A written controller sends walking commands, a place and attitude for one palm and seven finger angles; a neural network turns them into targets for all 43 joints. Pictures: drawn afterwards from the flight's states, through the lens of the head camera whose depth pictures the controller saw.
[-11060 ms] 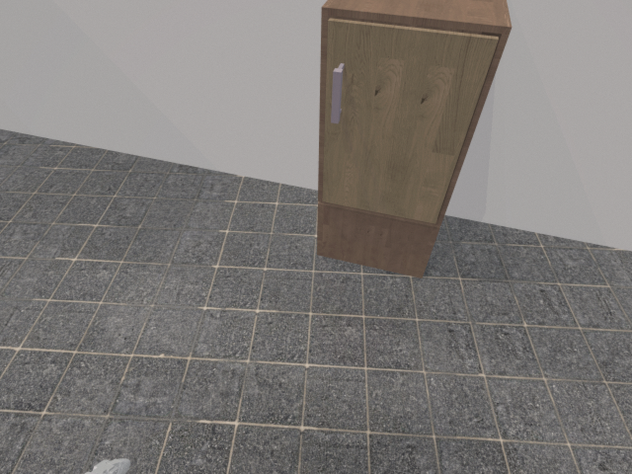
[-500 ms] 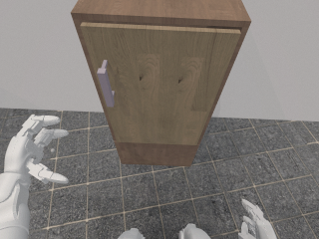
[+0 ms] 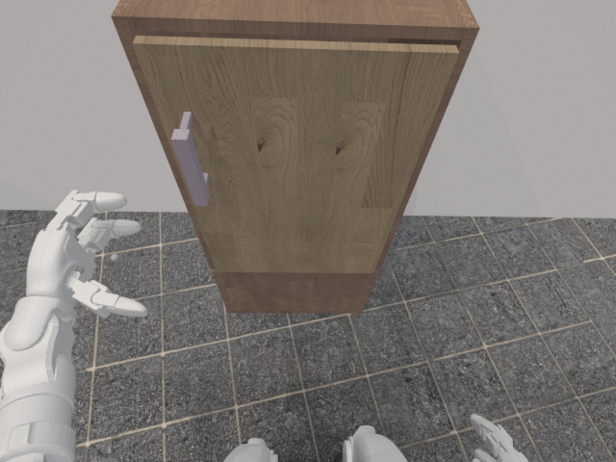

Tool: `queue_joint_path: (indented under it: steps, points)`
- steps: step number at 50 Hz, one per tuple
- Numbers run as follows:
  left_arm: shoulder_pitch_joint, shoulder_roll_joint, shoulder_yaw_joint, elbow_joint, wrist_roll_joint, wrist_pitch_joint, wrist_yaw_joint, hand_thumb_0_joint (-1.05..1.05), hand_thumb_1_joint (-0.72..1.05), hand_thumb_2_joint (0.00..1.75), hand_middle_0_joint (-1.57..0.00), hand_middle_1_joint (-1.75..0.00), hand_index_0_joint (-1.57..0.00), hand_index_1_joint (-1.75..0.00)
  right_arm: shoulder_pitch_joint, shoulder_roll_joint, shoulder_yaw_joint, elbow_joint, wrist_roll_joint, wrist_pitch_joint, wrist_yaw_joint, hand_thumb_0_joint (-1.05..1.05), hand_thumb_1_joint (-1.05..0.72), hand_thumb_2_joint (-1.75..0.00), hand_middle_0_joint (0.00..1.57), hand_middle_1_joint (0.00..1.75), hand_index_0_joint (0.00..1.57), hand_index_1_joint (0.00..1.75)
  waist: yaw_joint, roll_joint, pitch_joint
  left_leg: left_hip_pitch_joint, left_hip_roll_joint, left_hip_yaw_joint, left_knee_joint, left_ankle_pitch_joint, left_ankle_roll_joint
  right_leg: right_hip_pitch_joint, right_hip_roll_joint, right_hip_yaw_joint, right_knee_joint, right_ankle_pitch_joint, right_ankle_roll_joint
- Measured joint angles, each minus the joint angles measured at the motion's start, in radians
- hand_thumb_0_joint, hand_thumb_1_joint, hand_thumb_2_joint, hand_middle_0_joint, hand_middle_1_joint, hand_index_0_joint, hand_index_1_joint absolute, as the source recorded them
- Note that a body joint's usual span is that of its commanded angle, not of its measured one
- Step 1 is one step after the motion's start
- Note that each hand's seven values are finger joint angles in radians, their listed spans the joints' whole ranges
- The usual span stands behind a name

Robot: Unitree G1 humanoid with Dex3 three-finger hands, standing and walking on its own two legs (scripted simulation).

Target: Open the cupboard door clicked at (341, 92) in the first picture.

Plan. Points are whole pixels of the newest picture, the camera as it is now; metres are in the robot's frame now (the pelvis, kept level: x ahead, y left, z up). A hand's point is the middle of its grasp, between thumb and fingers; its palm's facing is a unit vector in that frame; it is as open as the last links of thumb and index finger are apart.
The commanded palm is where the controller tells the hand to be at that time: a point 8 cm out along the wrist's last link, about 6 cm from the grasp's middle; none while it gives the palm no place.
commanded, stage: move the hooked fingers beside the handle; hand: left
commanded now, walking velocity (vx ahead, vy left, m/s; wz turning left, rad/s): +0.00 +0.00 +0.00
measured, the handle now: (194, 161) +0.53 +0.19 +0.04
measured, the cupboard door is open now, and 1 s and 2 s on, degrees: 0 0 0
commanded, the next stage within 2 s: slide the fingers in behind the handle in 1.78 s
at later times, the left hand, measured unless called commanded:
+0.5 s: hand (139, 215) +0.41 +0.24 +0.05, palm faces +0.02 -1.00 -0.01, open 14.0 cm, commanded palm +0.39 +0.30 +0.05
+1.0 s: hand (152, 182) +0.47 +0.24 +0.05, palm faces +0.02 -1.00 +0.00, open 14.0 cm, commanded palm +0.45 +0.30 +0.05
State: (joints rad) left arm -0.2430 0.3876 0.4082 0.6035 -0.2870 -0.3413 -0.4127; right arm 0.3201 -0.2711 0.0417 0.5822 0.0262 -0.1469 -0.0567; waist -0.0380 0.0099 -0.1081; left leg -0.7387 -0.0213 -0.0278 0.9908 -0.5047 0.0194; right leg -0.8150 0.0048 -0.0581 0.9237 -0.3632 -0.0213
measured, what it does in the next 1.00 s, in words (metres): stands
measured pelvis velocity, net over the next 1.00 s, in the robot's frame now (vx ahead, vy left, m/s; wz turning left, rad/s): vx -0.01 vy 0.00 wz -0.03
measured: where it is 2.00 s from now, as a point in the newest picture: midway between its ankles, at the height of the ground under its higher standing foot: outside the picture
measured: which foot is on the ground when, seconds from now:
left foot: down 0.00-1.00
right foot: down 0.00-1.00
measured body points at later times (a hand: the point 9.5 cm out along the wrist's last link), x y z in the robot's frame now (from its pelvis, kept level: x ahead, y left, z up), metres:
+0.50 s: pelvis -0.01 -0.01 -0.01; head +0.10 +0.01 +0.43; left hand +0.41 +0.30 +0.06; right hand +0.07 -0.27 -0.12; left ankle -0.01 +0.10 -0.68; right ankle +0.05 -0.11 -0.68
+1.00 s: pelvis -0.01 +0.00 -0.02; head +0.12 +0.01 +0.41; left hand +0.47 +0.29 +0.06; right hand +0.02 -0.27 -0.12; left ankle -0.01 +0.10 -0.68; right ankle +0.05 -0.11 -0.68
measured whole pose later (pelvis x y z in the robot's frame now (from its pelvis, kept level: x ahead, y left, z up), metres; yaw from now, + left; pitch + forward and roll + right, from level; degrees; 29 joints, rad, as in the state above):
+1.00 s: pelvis -0.01 +0.00 -0.02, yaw -2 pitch +22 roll -2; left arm -0.78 0.60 0.50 1.12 -0.16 -0.38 -0.42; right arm 0.37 -0.29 0.05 0.60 0.01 0.01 -0.03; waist -0.14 0.00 -0.11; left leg -0.93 0.00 -0.02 1.09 -0.53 0.02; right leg -1.01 0.03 -0.06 0.99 -0.36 -0.03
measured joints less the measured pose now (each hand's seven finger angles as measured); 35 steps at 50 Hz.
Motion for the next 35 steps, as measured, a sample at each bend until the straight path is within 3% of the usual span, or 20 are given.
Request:
queue_joint_path:
  steps: [10, 19, 26, 35]
  points:
    - [-0.146, 0.029, 0.011, 0.133, 0.041, -0.005, 0.002, -0.02, -0.5, 0.3, -0.3, -1.2, -0.3, -1.2, -0.016, 0.0, 0.004, 0.011, -0.004, 0.025, -0.004, 0.01, -0.91, -0.9, 0.21, 0.3, 0.21, 0.3, -0.022, -0.008, 0.002, -0.036, 0.005, 0.0, 0.019, -0.002, -0.005, -0.038, 0.004, -0.001, 0.019, 0.0, -0.006]
    - [-0.261, 0.096, 0.049, 0.286, 0.053, -0.017, -0.012, -0.01, -0.5, 0.3, -0.3, -1.2, -0.3, -1.2, 0.003, -0.009, 0.007, 0.005, 0.0, 0.055, 0.003, 0.01, -0.91, -0.9, 0.21, 0.3, 0.21, 0.3, -0.034, -0.01, 0.001, -0.076, 0.013, 0.002, 0.04, -0.008, -0.008, -0.079, 0.012, 0.0, 0.037, -0.001, -0.011]
    - [-0.336, 0.103, 0.046, 0.335, 0.066, -0.042, -0.031, -0.02, -0.5, 0.3, -0.3, -1.2, -0.3, -1.2, 0.015, -0.014, 0.0, 0.025, -0.003, 0.078, 0.006, 0.01, -0.91, -0.9, 0.21, 0.3, 0.21, 0.3, -0.041, -0.012, 0.001, -0.114, 0.015, 0.003, 0.062, -0.013, -0.009, -0.116, 0.014, 0.0, 0.054, -0.003, -0.011]
    - [-0.413, 0.145, 0.075, 0.413, 0.109, -0.039, 0.004, -0.02, -0.5, 0.3, -0.3, -1.2, -0.3, -1.2, 0.028, -0.01, 0.005, 0.012, -0.009, 0.108, 0.013, 0.01, -0.91, -0.9, 0.21, 0.3, 0.21, 0.3, -0.071, -0.013, 0.002, -0.148, 0.02, 0.009, 0.077, -0.016, -0.007, -0.152, 0.02, 0.006, 0.065, 0.0, -0.01]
